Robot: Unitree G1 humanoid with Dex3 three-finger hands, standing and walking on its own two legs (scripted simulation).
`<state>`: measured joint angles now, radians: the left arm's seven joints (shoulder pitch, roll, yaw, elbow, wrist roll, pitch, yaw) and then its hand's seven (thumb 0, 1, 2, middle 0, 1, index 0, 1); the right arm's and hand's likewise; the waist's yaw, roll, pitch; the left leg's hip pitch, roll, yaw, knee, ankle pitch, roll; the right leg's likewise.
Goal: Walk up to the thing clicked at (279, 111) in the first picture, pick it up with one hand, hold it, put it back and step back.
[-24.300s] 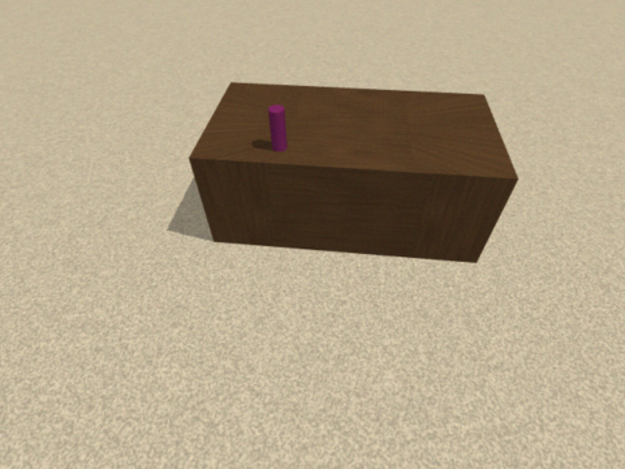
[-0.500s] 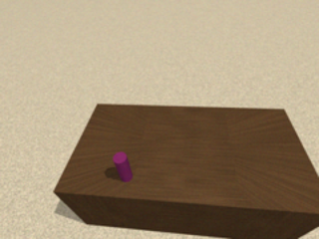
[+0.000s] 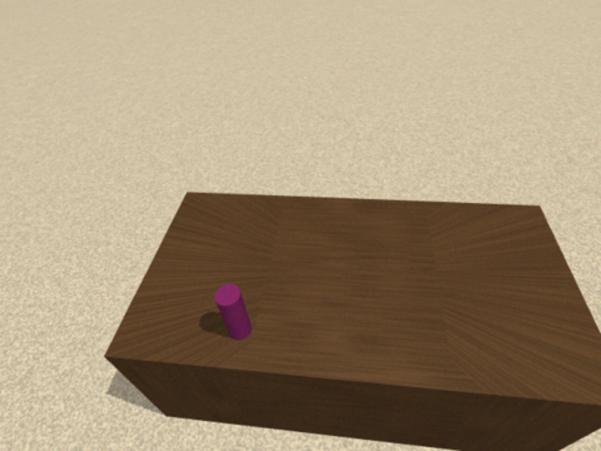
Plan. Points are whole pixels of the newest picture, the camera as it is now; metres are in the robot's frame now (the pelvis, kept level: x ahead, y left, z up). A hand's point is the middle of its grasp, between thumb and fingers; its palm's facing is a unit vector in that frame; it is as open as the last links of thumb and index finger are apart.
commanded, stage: home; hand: left
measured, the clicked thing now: (234, 313) +0.47 +0.20 -0.25
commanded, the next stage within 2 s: stand in 0.52 s
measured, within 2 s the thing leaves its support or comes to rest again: neither
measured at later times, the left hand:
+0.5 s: hand out of the picture +0.08 +0.24 -0.15, palm faces +0.01 -0.93 -0.38, open 17.4 cm
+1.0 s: hand out of the picture +0.08 +0.24 -0.15, palm faces +0.00 -0.93 -0.37, open 11.0 cm
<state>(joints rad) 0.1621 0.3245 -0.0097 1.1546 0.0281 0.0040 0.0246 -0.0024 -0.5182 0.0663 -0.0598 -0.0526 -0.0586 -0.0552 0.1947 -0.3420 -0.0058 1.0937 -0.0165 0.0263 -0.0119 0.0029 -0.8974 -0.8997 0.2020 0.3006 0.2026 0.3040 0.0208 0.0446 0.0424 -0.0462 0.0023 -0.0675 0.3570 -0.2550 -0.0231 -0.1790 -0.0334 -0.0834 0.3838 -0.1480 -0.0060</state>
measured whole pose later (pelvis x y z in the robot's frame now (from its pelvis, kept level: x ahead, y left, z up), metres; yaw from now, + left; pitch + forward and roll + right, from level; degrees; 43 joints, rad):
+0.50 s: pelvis +0.01 -0.01 +0.00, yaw +0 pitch -3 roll +0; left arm 0.10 0.31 0.00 1.17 0.02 0.00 0.02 0.00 -0.53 0.06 -0.06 -0.05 -0.06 -0.05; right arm 0.15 -0.35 0.00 1.10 -0.01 0.02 -0.02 0.00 -0.90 -0.90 0.20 0.30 0.20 0.30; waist 0.02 0.05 0.04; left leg -0.01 0.02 -0.07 0.31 -0.25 -0.04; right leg -0.16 -0.02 -0.09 0.36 -0.15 -0.02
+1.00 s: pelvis +0.01 -0.01 +0.00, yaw +0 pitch -3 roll +0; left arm 0.10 0.33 0.01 1.16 0.02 0.00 0.01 0.00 0.30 0.74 -0.20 -0.28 -0.20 -0.28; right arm 0.17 -0.35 0.00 1.10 -0.02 0.01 -0.01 0.00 -0.90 -0.90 0.20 0.30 0.20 0.30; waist 0.01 0.04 0.05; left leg -0.02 0.03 -0.07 0.30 -0.24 -0.05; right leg -0.16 0.00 -0.09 0.35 -0.15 -0.03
